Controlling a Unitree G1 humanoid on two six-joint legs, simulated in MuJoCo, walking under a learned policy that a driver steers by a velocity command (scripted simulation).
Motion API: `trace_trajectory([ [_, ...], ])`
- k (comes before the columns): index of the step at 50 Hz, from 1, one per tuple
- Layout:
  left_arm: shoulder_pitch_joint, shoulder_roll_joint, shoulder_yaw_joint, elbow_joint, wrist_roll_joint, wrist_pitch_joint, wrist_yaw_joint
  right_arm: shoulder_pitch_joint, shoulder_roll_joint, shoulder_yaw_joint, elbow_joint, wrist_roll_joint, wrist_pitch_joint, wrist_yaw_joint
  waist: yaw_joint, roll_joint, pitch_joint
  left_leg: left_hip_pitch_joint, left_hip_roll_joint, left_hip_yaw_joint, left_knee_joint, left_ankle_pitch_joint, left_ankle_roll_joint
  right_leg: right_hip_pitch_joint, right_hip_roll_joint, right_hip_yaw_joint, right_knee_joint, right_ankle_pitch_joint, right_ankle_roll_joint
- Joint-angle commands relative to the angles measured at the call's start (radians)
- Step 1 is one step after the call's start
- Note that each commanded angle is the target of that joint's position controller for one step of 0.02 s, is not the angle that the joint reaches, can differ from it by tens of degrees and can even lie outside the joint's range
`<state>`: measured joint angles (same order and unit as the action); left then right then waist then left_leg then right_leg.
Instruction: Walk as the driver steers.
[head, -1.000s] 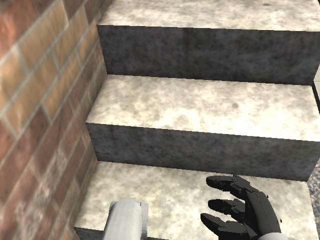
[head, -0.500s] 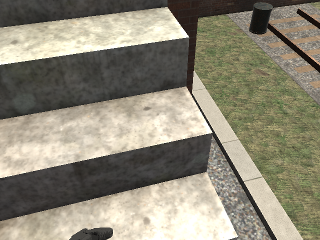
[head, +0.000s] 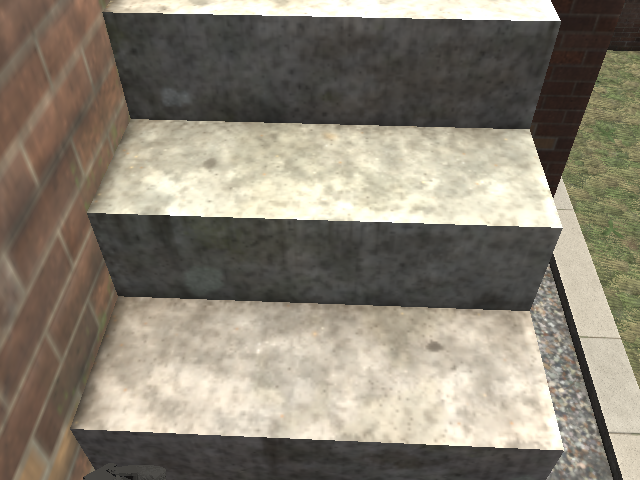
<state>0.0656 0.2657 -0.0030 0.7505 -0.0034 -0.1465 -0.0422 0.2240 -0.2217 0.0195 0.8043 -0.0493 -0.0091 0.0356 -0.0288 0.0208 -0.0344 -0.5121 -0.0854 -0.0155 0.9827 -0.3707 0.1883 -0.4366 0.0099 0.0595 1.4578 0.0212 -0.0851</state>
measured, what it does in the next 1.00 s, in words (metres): climbs: right foot 0.19 m higher, then left foot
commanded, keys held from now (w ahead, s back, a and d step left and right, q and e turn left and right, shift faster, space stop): w+q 0.28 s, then q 0.30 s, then e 0.42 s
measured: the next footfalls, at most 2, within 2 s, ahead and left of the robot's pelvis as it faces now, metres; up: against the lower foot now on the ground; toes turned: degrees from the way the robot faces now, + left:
right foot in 0.40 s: +0.28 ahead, -0.16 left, +0.19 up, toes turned +7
left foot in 0.84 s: +0.31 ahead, +0.17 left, +0.19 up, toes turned +22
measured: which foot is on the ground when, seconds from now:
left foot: down 0.00-0.42, up 0.44-0.82, down 0.84-1.00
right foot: up 0.00-0.38, down 0.40-0.86, up 0.88-1.00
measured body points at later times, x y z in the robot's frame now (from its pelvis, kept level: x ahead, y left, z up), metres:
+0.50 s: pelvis +0.14 -0.05 +0.12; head +0.13 -0.05 +0.57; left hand +0.27 +0.21 +0.05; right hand +0.26 -0.30 -0.01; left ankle +0.03 +0.06 -0.54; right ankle +0.24 -0.16 -0.49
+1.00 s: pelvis +0.24 +0.03 +0.22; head +0.24 +0.05 +0.67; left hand +0.29 +0.29 +0.08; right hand +0.42 -0.17 +0.11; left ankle +0.28 +0.15 -0.49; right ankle +0.20 -0.15 -0.35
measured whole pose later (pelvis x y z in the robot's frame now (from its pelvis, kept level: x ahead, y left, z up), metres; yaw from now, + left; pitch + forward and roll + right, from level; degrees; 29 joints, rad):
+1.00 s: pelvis +0.24 +0.03 +0.22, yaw +12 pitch +2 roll +0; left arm 0.21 0.21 0.02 0.78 0.01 0.04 0.05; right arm 0.21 -0.17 0.02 0.77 -0.05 0.03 -0.06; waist 0.04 -0.05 -0.04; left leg -0.49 0.10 0.13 0.76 -0.30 0.02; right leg -0.61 -0.02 0.09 1.55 -0.36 0.11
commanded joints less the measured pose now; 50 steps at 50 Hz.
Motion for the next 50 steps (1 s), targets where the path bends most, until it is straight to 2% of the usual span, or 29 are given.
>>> trace_trajectory([
  [1, 0.020, -0.195, -0.073, -0.083, 0.002, -0.054, -0.022, 0.111, 0.008, -0.008, 0.132, -0.001, -0.024, 0.036, 0.121, -0.021, 0.024, 0.188, 0.149, -0.101, -0.292, 0.420, -0.032, -0.416, 0.103, 0.125, 0.582, -0.227, -0.076],
  [3, 0.140, -0.103, -0.071, -0.078, -0.011, -0.001, -0.023, 0.038, -0.009, -0.017, 0.075, 0.035, -0.006, 0.032, 0.154, -0.034, 0.032, 0.018, 0.209, -0.221, -0.471, 0.057, 0.061, -0.484, 0.026, 0.022, 0.550, -0.333, 0.008],
  [5, 0.093, -0.079, -0.066, -0.117, -0.009, 0.035, 0.004, -0.005, -0.042, -0.019, 0.075, 0.029, -0.006, 0.015, 0.158, 0.033, 0.081, -0.113, 0.222, -0.315, -0.597, -0.197, 0.088, -0.563, -0.002, -0.059, 0.666, -0.286, 0.063],
  [8, -0.070, -0.126, -0.091, -0.174, -0.019, 0.030, 0.025, 0.064, -0.034, -0.012, 0.094, -0.004, -0.014, -0.012, 0.077, 0.084, 0.114, 0.016, 0.289, -0.462, -0.648, -0.239, 0.110, -0.916, -0.046, -0.054, 0.849, -0.238, 0.102],
  [10, -0.033, -0.120, -0.094, -0.166, -0.024, 0.012, 0.042, 0.140, -0.090, -0.033, 0.094, 0.017, -0.001, -0.029, 0.051, 0.089, 0.069, 0.161, 0.302, -0.476, -0.634, -0.202, 0.089, -0.999, -0.082, -0.022, 0.758, -0.185, 0.108],
  [11, -0.057, -0.096, -0.087, -0.163, -0.024, 0.006, 0.048, 0.144, -0.092, -0.038, 0.076, 0.008, 0.004, -0.035, 0.028, 0.087, 0.050, 0.175, 0.293, -0.473, -0.640, -0.185, 0.096, -0.989, -0.086, -0.042, 0.705, -0.157, 0.121],
  [14, -0.226, -0.142, -0.122, -0.248, -0.018, -0.006, 0.077, 0.236, -0.089, -0.041, 0.092, 0.031, 0.025, -0.045, -0.029, 0.149, 0.044, 0.281, 0.303, -0.506, -0.719, -0.192, 0.114, -1.120, -0.089, -0.071, 0.568, -0.293, 0.138],
  [15, -0.334, -0.178, -0.156, -0.305, 0.025, 0.003, 0.076, 0.202, -0.126, -0.057, 0.061, 0.054, 0.046, -0.066, -0.034, 0.180, 0.022, 0.109, 0.287, -0.425, -0.869, -0.005, 0.109, -0.856, -0.078, -0.139, 0.331, -0.445, 0.110],
  [17, -0.318, -0.186, -0.158, -0.320, 0.031, 0.033, 0.072, 0.185, -0.147, -0.061, 0.055, 0.061, 0.075, -0.084, 0.018, 0.207, -0.070, -0.032, 0.251, -0.253, -0.986, 0.184, 0.083, -0.286, -0.040, -0.217, -0.072, -0.529, 0.083],
  [19, -0.030, -0.069, -0.062, -0.211, 0.018, 0.060, 0.065, 0.165, -0.210, -0.070, 0.073, 0.025, 0.043, -0.068, 0.150, 0.271, -0.159, 0.206, 0.295, -0.171, -0.871, 1.115, 0.074, -0.043, 0.054, -0.276, -0.081, -0.572, 0.040],
  [20, 0.164, 0.015, -0.028, -0.165, 0.029, 0.066, 0.055, 0.084, -0.269, -0.080, 0.053, 0.024, 0.032, -0.067, 0.258, 0.259, -0.198, 0.371, 0.284, -0.116, -0.698, 1.519, 0.052, -0.020, 0.054, -0.196, -0.235, -0.615, 0.012],
  [21, 0.301, 0.052, -0.006, -0.119, 0.047, 0.063, 0.045, 0.035, -0.243, -0.085, 0.015, 0.043, 0.020, -0.065, 0.292, 0.157, -0.265, 0.269, 0.253, -0.140, -0.460, 1.578, 0.032, 0.152, -0.007, 0.046, -0.365, -0.605, -0.055],
  [22, 0.380, 0.138, 0.032, -0.081, 0.082, 0.086, 0.057, -0.016, -0.134, -0.065, -0.054, 0.034, 0.016, -0.052, 0.277, -0.200, -0.341, -0.007, 0.123, -0.104, -0.148, 1.179, -0.006, 0.302, -0.208, 0.517, -0.676, -0.817, -0.167],
  [23, 0.444, 0.176, 0.048, -0.070, 0.105, 0.107, 0.087, -0.100, -0.081, -0.053, -0.075, 0.011, -0.002, -0.029, 0.311, -0.403, -0.377, -0.191, 0.018, -0.216, 0.269, 0.346, -0.024, 0.357, -0.377, 0.986, -1.077, -0.924, -0.257],
  [24, 0.304, 0.142, 0.025, -0.066, 0.097, 0.103, 0.118, -0.172, -0.052, -0.049, -0.158, 0.013, -0.017, 0.010, 0.214, -0.342, -0.282, -0.279, 0.001, -0.326, 0.700, 0.237, -0.065, 0.176, -0.411, 1.034, -1.106, -0.903, -0.212],
  [26, 0.076, 0.000, -0.017, -0.018, 0.046, 0.130, 0.149, -0.146, -0.012, -0.029, -0.257, 0.025, 0.002, 0.025, 0.041, -0.179, 0.041, -0.456, 0.071, -0.198, 0.948, 0.074, -0.122, -0.098, -0.372, 0.543, -0.970, -0.841, -0.092],
  [28, -0.008, -0.086, -0.031, 0.015, 0.046, 0.153, 0.137, 0.001, -0.059, -0.042, -0.226, 0.032, 0.037, 0.013, -0.055, -0.097, 0.089, -0.333, 0.079, -0.101, 0.963, 0.125, -0.148, -0.289, -0.285, 0.155, -0.846, -0.699, 0.000],
  [29, -0.014, -0.066, -0.024, 0.017, 0.048, 0.152, 0.128, 0.024, -0.064, -0.041, -0.220, 0.044, 0.040, 0.015, -0.056, -0.094, 0.090, -0.316, 0.060, -0.073, 1.016, 0.182, -0.157, -0.287, -0.270, 0.071, -0.866, -0.621, -0.008],
  [32, 0.084, -0.013, -0.011, 0.035, 0.043, 0.133, 0.109, -0.002, -0.005, -0.013, -0.219, 0.079, 0.042, -0.009, -0.011, -0.064, 0.118, -0.399, 0.071, -0.127, 0.913, 0.299, -0.183, -0.169, -0.298, 0.065, -0.971, -0.583, -0.045],
  [36, 0.090, 0.013, -0.010, -0.015, 0.070, 0.151, 0.112, -0.063, -0.028, -0.011, -0.177, 0.070, 0.023, -0.048, 0.022, -0.106, 0.057, -0.358, 0.122, -0.098, 0.668, 0.405, -0.254, -0.027, -0.301, 0.017, -0.978, -0.421, -0.082],
  [38, 0.093, 0.052, 0.015, 0.006, 0.032, 0.172, 0.108, -0.141, 0.014, 0.021, -0.173, 0.020, 0.009, -0.027, 0.032, -0.097, 0.018, -0.127, 0.171, 0.115, 0.194, 0.286, -0.240, -0.045, -0.190, -0.110, -0.989, -0.333, -0.043],
  [40, 0.157, 0.119, 0.049, 0.039, 0.023, 0.178, 0.125, -0.143, -0.017, 0.001, -0.135, 0.051, 0.021, -0.034, 0.035, -0.135, -0.019, 0.113, 0.094, 0.254, -0.189, 0.105, -0.241, 0.002, -0.197, -0.063, -0.968, -0.245, -0.046],
  [42, 0.182, 0.074, 0.035, 0.061, 0.030, 0.148, 0.101, -0.028, -0.117, -0.051, -0.074, 0.053, 0.023, -0.042, 0.001, -0.150, -0.064, 0.243, 0.125, 0.114, -0.439, 0.249, -0.194, 0.112, -0.181, -0.064, -0.746, -0.192, 0.004],
  [43, 0.094, -0.011, 0.010, 0.000, 0.033, 0.132, 0.086, 0.008, -0.174, -0.060, -0.047, 0.016, 0.021, -0.046, 0.002, 0.002, -0.093, 0.376, 0.281, -0.089, -0.401, 0.835, -0.193, -0.044, -0.131, -0.051, -0.481, -0.395, 0.074],
  [44, 0.263, -0.102, 0.001, 0.019, 0.002, 0.119, 0.075, 0.100, -0.144, -0.045, -0.079, -0.048, 0.018, -0.061, 0.024, 0.184, -0.288, 0.511, 0.510, -0.387, -0.455, 1.151, -0.022, -0.125, -0.058, 0.086, -0.202, -0.570, 0.141],
  [45, 0.345, -0.100, 0.018, 0.058, -0.038, 0.131, 0.080, 0.062, -0.148, -0.045, -0.123, -0.059, -0.002, -0.060, 0.034, 0.179, -0.360, 0.433, 0.632, -0.603, -0.563, 0.840, 0.096, -0.157, -0.012, 0.151, 0.051, -0.567, 0.193],
  [47, 0.126, -0.037, 0.037, -0.030, -0.028, 0.163, 0.098, -0.065, -0.149, -0.054, -0.143, -0.017, 0.017, -0.085, 0.046, 0.083, -0.139, 0.316, 0.525, -0.378, -0.593, 0.270, 0.063, -0.376, -0.039, 0.083, 0.251, -0.503, 0.209],
  [49, 0.047, -0.048, 0.021, -0.116, 0.030, 0.176, 0.101, -0.084, -0.077, -0.029, -0.116, 0.006, 0.025, -0.132, 0.083, 0.118, -0.063, 0.194, 0.450, -0.222, -0.558, 0.240, 0.012, -0.359, -0.074, 0.087, 0.207, -0.319, 0.210],
  [50, 0.088, -0.062, 0.007, -0.108, 0.031, 0.181, 0.092, -0.058, -0.061, -0.028, -0.104, 0.014, 0.033, -0.145, 0.086, 0.092, -0.054, 0.187, 0.392, -0.126, -0.554, 0.208, -0.007, -0.325, -0.059, 0.026, 0.078, -0.253, 0.203],
])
